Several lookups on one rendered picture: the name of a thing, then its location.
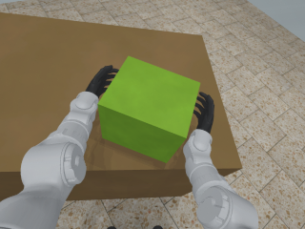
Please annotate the right robot upper arm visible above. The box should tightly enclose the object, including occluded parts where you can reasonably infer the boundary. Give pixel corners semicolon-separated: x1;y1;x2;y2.
196;186;259;229

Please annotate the left robot forearm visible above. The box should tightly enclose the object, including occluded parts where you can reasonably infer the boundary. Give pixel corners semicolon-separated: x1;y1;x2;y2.
20;92;99;184

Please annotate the left robot upper arm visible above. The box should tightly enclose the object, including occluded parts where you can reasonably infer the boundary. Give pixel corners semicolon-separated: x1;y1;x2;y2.
0;142;87;229

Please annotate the pedestal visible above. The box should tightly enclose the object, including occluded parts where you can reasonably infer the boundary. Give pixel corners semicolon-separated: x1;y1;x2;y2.
0;12;243;202

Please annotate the right robot forearm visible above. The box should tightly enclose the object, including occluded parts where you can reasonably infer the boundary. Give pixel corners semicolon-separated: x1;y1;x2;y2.
183;129;236;205

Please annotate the robot right hand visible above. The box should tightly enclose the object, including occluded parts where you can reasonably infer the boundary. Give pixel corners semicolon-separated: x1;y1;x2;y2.
193;92;214;134

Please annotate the robot left hand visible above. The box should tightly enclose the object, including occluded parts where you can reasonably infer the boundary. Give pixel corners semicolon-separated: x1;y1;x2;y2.
85;65;119;98

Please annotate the carton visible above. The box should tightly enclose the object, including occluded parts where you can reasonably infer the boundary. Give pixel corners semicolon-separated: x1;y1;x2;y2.
97;56;200;163

